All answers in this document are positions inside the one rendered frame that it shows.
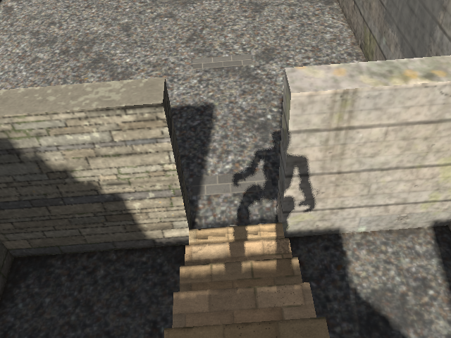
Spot stairs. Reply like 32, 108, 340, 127
164, 223, 330, 338

